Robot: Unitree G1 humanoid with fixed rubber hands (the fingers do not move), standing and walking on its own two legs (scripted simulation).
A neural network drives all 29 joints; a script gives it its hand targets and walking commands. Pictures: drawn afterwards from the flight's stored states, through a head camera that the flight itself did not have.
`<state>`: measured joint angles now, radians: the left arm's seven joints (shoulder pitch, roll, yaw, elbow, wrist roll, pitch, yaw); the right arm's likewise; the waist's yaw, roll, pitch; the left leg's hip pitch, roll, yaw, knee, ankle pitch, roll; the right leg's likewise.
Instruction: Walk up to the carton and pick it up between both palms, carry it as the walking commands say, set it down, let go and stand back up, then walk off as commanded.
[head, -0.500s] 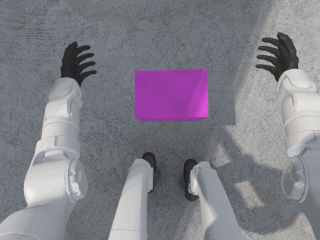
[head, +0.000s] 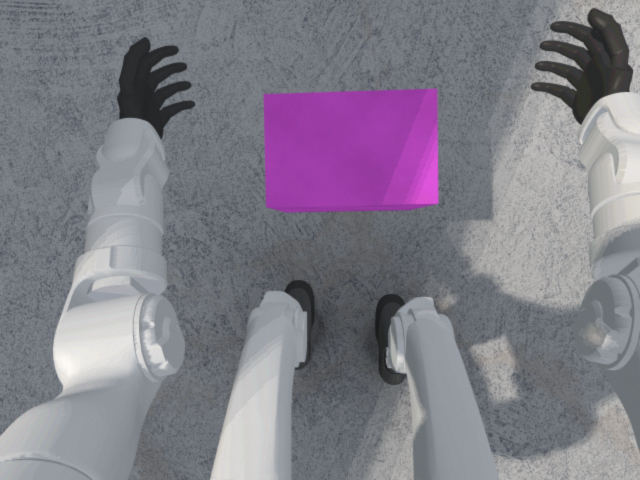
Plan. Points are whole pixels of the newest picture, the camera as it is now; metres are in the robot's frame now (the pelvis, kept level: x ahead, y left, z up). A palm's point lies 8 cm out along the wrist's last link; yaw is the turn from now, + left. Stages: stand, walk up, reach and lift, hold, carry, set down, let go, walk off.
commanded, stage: reach and lift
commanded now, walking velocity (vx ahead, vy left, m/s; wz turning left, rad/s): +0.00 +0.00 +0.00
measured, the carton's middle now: (348, 161) +0.49 +0.00 -0.46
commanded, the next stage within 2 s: none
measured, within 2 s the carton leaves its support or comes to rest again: neither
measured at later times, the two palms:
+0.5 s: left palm (195, 145) +0.48 +0.24 -0.27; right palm (525, 130) +0.51 -0.25 -0.26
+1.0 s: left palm (221, 167) +0.47 +0.24 -0.40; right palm (481, 156) +0.49 -0.23 -0.40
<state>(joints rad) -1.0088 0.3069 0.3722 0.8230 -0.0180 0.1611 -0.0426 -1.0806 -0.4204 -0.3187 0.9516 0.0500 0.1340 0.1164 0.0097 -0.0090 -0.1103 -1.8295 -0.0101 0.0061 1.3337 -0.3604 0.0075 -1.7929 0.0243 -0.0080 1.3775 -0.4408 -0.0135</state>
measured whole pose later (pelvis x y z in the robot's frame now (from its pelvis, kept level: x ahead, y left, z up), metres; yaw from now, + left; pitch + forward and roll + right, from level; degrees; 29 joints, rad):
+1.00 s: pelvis -0.04 +0.00 -0.23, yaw +0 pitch +35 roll +1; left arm -1.27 0.43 0.18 1.01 -0.24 0.07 0.07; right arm -1.33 -0.51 -0.09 1.06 0.25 0.08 -0.02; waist 0.02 0.00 0.37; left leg -2.30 0.00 0.02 2.19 -0.51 0.01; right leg -2.26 0.01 -0.03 2.26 -0.62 -0.03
